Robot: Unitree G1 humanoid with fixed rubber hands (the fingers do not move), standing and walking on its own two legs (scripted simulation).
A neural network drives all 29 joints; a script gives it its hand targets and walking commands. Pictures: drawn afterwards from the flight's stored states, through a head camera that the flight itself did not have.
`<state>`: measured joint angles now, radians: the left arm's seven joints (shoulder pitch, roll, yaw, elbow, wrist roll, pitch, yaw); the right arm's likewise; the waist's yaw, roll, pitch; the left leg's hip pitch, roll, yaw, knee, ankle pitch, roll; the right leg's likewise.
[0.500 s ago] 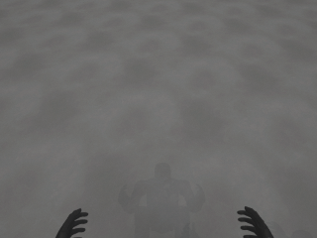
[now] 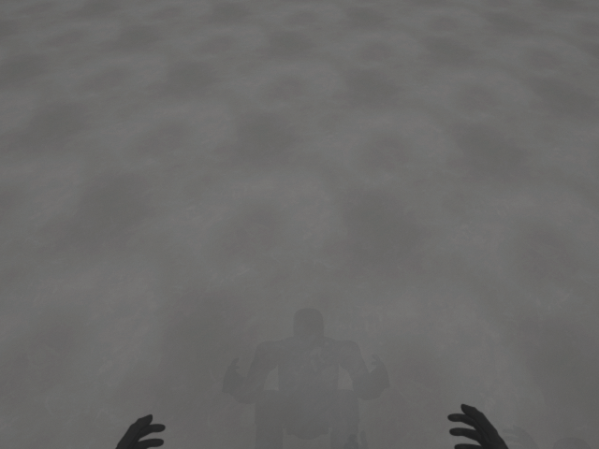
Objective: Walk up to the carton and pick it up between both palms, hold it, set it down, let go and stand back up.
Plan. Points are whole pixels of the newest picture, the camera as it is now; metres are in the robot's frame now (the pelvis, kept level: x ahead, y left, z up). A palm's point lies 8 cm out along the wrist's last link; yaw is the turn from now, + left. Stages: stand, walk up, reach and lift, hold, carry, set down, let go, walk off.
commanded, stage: stand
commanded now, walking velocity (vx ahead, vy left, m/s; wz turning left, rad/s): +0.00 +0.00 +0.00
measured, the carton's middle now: out of the picture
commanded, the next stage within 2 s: walk up in 1.48 s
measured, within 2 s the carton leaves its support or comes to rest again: neither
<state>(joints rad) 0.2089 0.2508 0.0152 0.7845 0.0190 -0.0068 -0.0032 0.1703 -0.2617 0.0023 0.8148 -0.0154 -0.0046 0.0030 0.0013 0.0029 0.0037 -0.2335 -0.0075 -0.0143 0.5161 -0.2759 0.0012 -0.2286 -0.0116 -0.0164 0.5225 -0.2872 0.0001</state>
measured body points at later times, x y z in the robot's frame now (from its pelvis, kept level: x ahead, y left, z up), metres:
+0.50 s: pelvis +0.00 +0.00 +0.01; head +0.00 +0.00 +0.46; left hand +0.07 +0.26 -0.13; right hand +0.08 -0.26 -0.13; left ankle +0.00 +0.12 -0.74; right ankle -0.01 -0.12 -0.74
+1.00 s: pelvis +0.00 +0.00 +0.01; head +0.00 -0.01 +0.46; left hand +0.04 +0.25 -0.14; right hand +0.04 -0.25 -0.14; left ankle +0.00 +0.12 -0.74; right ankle -0.01 -0.12 -0.74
